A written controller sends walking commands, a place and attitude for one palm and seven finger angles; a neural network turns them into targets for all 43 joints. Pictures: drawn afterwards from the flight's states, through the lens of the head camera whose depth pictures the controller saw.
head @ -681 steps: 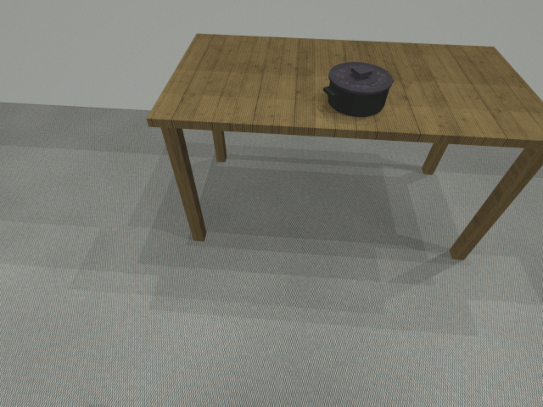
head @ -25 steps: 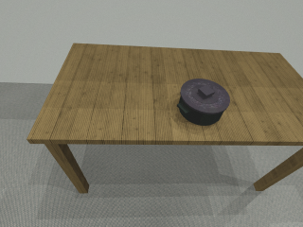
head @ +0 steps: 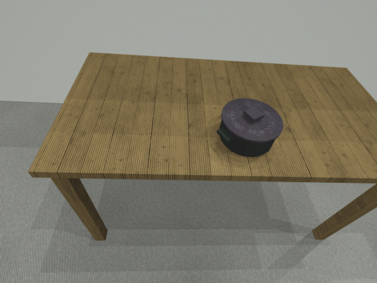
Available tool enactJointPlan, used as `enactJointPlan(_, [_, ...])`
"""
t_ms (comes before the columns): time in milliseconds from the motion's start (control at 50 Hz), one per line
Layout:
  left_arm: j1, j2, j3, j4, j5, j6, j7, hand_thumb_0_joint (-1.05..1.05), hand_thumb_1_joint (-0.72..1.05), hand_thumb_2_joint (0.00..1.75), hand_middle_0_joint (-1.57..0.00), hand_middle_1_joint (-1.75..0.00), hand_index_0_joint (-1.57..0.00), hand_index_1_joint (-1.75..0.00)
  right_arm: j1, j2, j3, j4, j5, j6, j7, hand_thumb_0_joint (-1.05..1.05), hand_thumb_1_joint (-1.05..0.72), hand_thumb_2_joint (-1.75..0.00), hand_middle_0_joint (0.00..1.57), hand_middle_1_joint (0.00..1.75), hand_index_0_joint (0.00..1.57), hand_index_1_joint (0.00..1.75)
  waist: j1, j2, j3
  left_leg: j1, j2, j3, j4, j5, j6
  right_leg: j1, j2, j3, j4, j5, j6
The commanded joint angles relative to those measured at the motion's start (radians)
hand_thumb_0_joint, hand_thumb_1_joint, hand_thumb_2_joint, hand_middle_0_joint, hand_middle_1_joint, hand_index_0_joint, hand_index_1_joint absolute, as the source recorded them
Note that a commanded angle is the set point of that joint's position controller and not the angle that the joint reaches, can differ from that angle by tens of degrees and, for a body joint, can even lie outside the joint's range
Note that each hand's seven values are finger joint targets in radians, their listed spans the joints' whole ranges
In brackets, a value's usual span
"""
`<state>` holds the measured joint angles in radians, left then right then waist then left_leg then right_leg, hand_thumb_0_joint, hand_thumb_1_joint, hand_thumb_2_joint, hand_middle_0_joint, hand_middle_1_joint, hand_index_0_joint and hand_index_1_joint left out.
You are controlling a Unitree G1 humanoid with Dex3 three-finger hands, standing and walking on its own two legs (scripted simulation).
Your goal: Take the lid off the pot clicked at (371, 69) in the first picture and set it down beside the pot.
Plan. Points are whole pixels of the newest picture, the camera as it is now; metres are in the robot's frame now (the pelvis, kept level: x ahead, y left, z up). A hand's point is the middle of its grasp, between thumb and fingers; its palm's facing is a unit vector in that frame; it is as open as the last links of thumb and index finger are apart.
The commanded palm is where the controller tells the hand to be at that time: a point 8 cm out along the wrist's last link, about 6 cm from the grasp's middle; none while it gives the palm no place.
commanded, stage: shuffle to correct the standing spot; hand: left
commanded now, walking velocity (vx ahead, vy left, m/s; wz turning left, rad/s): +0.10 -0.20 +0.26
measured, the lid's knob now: (253, 114) +0.60 -0.17 +0.01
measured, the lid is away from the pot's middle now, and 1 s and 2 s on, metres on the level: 0.00 0.00 0.00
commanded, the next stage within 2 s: come to a stop and stand still in 1.62 s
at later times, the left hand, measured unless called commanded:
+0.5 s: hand out of the picture +0.01 +0.04 -0.19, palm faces +0.17 -0.98 -0.10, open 7.3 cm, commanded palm none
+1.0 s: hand out of the picture +0.15 +0.00 -0.21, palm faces +0.08 -0.98 -0.16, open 7.3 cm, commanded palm none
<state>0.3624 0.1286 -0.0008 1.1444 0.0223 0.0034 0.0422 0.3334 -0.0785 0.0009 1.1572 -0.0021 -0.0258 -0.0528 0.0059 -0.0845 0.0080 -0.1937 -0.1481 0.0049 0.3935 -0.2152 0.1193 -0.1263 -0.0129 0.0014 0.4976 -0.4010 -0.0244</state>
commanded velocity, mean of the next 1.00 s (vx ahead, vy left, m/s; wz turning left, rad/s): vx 0.04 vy -0.20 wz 0.04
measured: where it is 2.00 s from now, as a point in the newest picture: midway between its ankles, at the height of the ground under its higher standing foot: outside the picture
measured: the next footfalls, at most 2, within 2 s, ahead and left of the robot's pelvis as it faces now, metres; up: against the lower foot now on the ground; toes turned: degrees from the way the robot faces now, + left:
right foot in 0.26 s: +0.11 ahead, -0.19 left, +0.00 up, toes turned +3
left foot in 0.98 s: +0.22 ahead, -0.11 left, +0.00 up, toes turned +8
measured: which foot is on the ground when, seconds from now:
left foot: down 0.00-0.62, up 0.64-0.96, down 0.98-1.00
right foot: up 0.00-0.24, down 0.26-0.96, up 0.98-1.00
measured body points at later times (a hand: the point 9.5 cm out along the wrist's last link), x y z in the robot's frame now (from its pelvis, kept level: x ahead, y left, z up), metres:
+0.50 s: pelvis +0.07 -0.10 -0.01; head +0.09 -0.06 +0.44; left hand +0.01 +0.09 -0.18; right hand +0.08 -0.32 -0.15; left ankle -0.01 +0.04 -0.74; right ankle +0.05 -0.18 -0.74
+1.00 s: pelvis +0.15 -0.18 -0.02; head +0.19 -0.13 +0.43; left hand +0.14 +0.06 -0.19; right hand +0.25 -0.41 -0.14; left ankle +0.18 -0.12 -0.74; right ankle +0.06 -0.22 -0.69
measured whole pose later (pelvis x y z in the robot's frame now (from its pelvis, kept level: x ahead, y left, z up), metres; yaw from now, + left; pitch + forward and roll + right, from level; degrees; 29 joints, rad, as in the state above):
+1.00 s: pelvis +0.15 -0.18 -0.02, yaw +3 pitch -1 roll -2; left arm 0.30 0.21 0.05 0.97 0.01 0.05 0.03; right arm 0.13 -0.12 -0.03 0.97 0.00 -0.03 -0.08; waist -0.02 -0.07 0.12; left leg -0.34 0.00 0.11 0.62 -0.22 0.11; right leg -0.28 0.19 -0.06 0.94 -0.42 0.03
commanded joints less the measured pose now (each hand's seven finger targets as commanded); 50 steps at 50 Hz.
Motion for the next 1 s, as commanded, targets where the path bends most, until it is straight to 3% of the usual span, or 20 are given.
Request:
enactJointPlan(0, [0.037,0.055,0.008,-0.053,0.008,-0.003,-0.001,0.0,0.9,0.9,-0.2,-0.3,-0.2,-0.3,0.145,-0.163,-0.036,-0.002,-0.011,-0.007,-0.012,0.0,-0.9,-0.9,0.2,0.3,0.2,0.3,-0.03,0.109,0.063,0.109,0.385,-0.473,-0.185,-0.026,0.085,-0.303,-0.029,0.036,0.174,-0.108,-0.009])
enactJointPlan(80, [0.011,0.045,0.017,-0.079,0.007,-0.004,-0.006,0.0,0.9,0.9,-0.2,-0.3,-0.2,-0.3,0.108,-0.174,-0.047,-0.02,-0.018,-0.009,-0.007,0.0,-0.9,-0.9,0.2,0.3,0.2,0.3,-0.017,0.094,0.056,0.056,0.383,-0.447,-0.183,-0.018,0.093,-0.316,-0.035,0.045,0.225,-0.076,-0.005])
enactJointPlan(200, [0.089,0.042,0.032,-0.063,0.007,-0.006,-0.014,0.0,0.9,0.9,-0.2,-0.3,-0.2,-0.3,0.034,-0.164,-0.058,-0.048,-0.016,0.008,0.005,0.0,-0.9,-0.9,0.2,0.3,0.2,0.3,0.028,0.112,0.11,-0.216,0.263,-0.294,-0.142,-0.312,-0.019,-0.045,0.004,-0.011,-0.043,0.11,0.014])
enactJointPlan(320, [0.091,0.115,0.049,-0.064,0.0,-0.014,-0.008,0.0,0.9,0.9,-0.2,-0.3,-0.2,-0.3,0.065,-0.079,-0.044,-0.067,-0.018,0.014,0.012,0.0,-0.9,-0.9,0.2,0.3,0.2,0.3,0.003,-0.082,0.118,-0.223,0.121,-0.046,0.187,-0.194,-0.087,-0.078,-0.158,0.247,-0.227,-0.174,-0.087])
enactJointPlan(360, [0.07,0.112,0.05,-0.074,-0.001,-0.011,-0.009,0.0,0.9,0.9,-0.2,-0.3,-0.2,-0.3,0.067,-0.076,-0.044,-0.069,-0.016,0.015,0.006,0.0,-0.9,-0.9,0.2,0.3,0.2,0.3,-0.008,-0.102,0.136,-0.169,0.14,-0.02,0.208,-0.166,-0.091,-0.126,-0.161,0.254,-0.225,-0.063,-0.124])
enactJointPlan(440, [0.043,0.08,0.047,-0.098,0.0,-0.01,-0.016,0.0,0.9,0.9,-0.2,-0.3,-0.2,-0.3,0.097,-0.112,-0.041,-0.044,-0.021,-0.006,-0.009,0.0,-0.9,-0.9,0.2,0.3,0.2,0.3,-0.032,0.164,0.084,0.019,0.268,-0.125,0.0,0.1,-0.06,-0.184,-0.042,0.046,0.02,0.325,-0.059])
enactJointPlan(480, [0.019,0.082,0.054,-0.129,0.001,-0.013,-0.02,0.0,0.9,0.9,-0.2,-0.3,-0.2,-0.3,0.144,-0.197,-0.067,-0.031,-0.02,0.001,-0.025,0.0,-0.9,-0.9,0.2,0.3,0.2,0.3,-0.047,0.34,0.05,0.158,0.443,-0.304,0.037,0.552,0.033,-0.306,0.011,-0.057,0.18,0.163,-0.004])
enactJointPlan(520, [-0.002,0.088,0.066,-0.146,-0.005,-0.005,-0.025,0.0,0.9,0.9,-0.2,-0.3,-0.2,-0.3,0.123,-0.211,-0.075,-0.046,-0.025,0.013,-0.029,0.0,-0.9,-0.9,0.2,0.3,0.2,0.3,-0.035,0.309,0.068,0.169,0.468,-0.295,0.081,0.703,0.043,-0.316,0.002,-0.018,0.142,-0.062,-0.018])
enactJointPlan(560, [0.109,0.101,0.081,-0.129,-0.005,-0.006,-0.035,0.0,0.9,0.9,-0.2,-0.3,-0.2,-0.3,0.035,-0.215,-0.08,-0.087,-0.013,0.01,-0.033,0.0,-0.9,-0.9,0.2,0.3,0.2,0.3,0.032,0.189,0.007,0.06,0.367,-0.148,0.235,0.626,-0.036,-0.074,0.006,-0.025,-0.076,0.257,-0.012])
enactJointPlan(580, [0.189,0.155,0.099,-0.105,0.008,-0.011,-0.029,0.0,0.9,0.9,-0.2,-0.3,-0.2,-0.3,0.024,-0.193,-0.084,-0.106,0.001,0.005,-0.032,0.0,-0.9,-0.9,0.2,0.3,0.2,0.3,0.051,-0.016,-0.035,-0.145,0.25,-0.004,0.423,0.404,-0.093,0.149,-0.078,0.077,-0.092,0.698,-0.026])
enactJointPlan(600, [0.259,0.191,0.103,-0.08,0.016,-0.01,-0.021,0.0,0.9,0.9,-0.2,-0.3,-0.2,-0.3,-0.036,-0.156,-0.077,-0.137,0.007,0.003,-0.028,0.0,-0.9,-0.9,0.2,0.3,0.2,0.3,0.086,-0.2,-0.034,-0.351,0.119,0.084,0.645,-0.291,-0.139,0.289,-0.226,0.221,-0.107,1.143,-0.115])
enactJointPlan(660, [0.129,0.124,0.08,-0.146,0.017,0.005,-0.005,0.0,0.9,0.9,-0.2,-0.3,-0.2,-0.3,-0.088,-0.147,-0.087,-0.132,-0.006,0.018,-0.025,0.0,-0.9,-0.9,0.2,0.3,0.2,0.3,0.051,-0.038,0.042,-0.405,0.179,0.028,0.773,-0.37,-0.137,0.189,-0.197,0.156,-0.094,1.073,-0.227])
enactJointPlan(700, [0.087,0.12,0.072,-0.181,0.024,0.003,0.004,0.0,0.9,0.9,-0.2,-0.3,-0.2,-0.3,-0.125,-0.134,-0.079,-0.138,-0.011,0.023,-0.018,0.0,-0.9,-0.9,0.2,0.3,0.2,0.3,0.036,0.011,0.05,-0.395,0.175,0.053,0.781,-0.318,-0.14,0.121,-0.169,0.14,-0.108,1.016,-0.234])
enactJointPlan(820, [0.033,0.145,0.069,-0.236,0.029,0.007,0.017,0.0,0.9,0.9,-0.2,-0.3,-0.2,-0.3,-0.141,-0.146,-0.067,-0.162,-0.006,0.031,-0.018,0.0,-0.9,-0.9,0.2,0.3,0.2,0.3,0.006,-0.001,0.004,-0.345,0.158,0.076,0.603,-0.224,-0.129,0.128,-0.149,0.145,-0.118,1.061,-0.148])
enactJointPlan(860, [-0.008,0.176,0.073,-0.255,0.023,0.008,0.013,0.0,0.9,0.9,-0.2,-0.3,-0.2,-0.3,-0.086,-0.147,-0.063,-0.158,0.0,0.025,-0.024,0.0,-0.9,-0.9,0.2,0.3,0.2,0.3,-0.031,0.01,-0.039,-0.228,0.144,0.093,0.438,-0.195,-0.107,0.111,-0.142,0.122,-0.072,1.2,-0.07])
enactJointPlan(900, [-0.113,0.214,0.083,-0.286,0.003,0.002,0.002,0.0,0.9,0.9,-0.2,-0.3,-0.2,-0.3,0.091,-0.183,-0.069,-0.121,0.004,0.016,-0.035,0.0,-0.9,-0.9,0.2,0.3,0.2,0.3,-0.139,0.022,-0.065,0.053,0.122,0.109,0.186,-0.043,-0.058,-0.018,-0.074,0.043,0.079,1.414,0.098])
enactJointPlan(920, [-0.174,0.225,0.085,-0.307,-0.017,-0.002,-0.003,0.0,0.9,0.9,-0.2,-0.3,-0.2,-0.3,0.281,-0.228,-0.081,-0.076,0.002,0.01,-0.048,0.0,-0.9,-0.9,0.2,0.3,0.2,0.3,-0.237,0.086,-0.144,0.283,0.219,0.044,-0.018,0.205,0.01,-0.124,-0.016,0.003,0.392,1.272,0.206])
enactJointPlan(940, [-0.152,0.18,0.067,-0.323,-0.036,-0.002,-0.01,0.0,0.9,0.9,-0.2,-0.3,-0.2,-0.3,0.276,-0.262,-0.073,-0.081,-0.004,0.013,-0.057,0.0,-0.9,-0.9,0.2,0.3,0.2,0.3,-0.218,0.392,-0.116,0.312,0.499,-0.313,-0.062,0.676,0.159,-0.346,0.165,0.0,0.873,0.037,0.233])
enactJointPlan(960, [-0.075,0.208,0.081,-0.338,-0.022,0.015,-0.004,0.0,0.9,0.9,-0.2,-0.3,-0.2,-0.3,0.153,-0.288,-0.07,-0.152,0.0,0.024,-0.048,0.0,-0.9,-0.9,0.2,0.3,0.2,0.3,-0.121,0.276,-0.158,0.2,0.667,-0.476,-0.002,0.836,0.221,-0.361,0.146,0.171,1.127,-0.248,0.12])
enactJointPlan(980, [-0.016,0.198,0.089,-0.345,-0.006,0.03,-0.003,0.0,0.9,0.9,-0.2,-0.3,-0.2,-0.3,-0.025,-0.313,-0.065,-0.223,-0.003,0.023,-0.034,0.0,-0.9,-0.9,0.2,0.3,0.2,0.3,-0.021,0.209,-0.113,0.071,0.71,-0.46,-0.039,0.671,0.256,-0.395,0.084,0.202,1.265,-0.197,0.078])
